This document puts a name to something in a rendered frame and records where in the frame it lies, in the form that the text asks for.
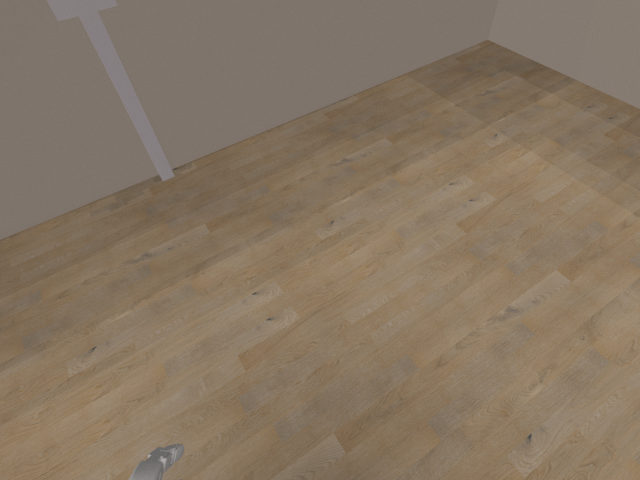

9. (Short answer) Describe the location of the panel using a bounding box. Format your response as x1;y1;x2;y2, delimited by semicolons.
47;0;175;181

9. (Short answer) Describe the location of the robot left hand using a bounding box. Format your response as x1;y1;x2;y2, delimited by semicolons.
129;444;184;480

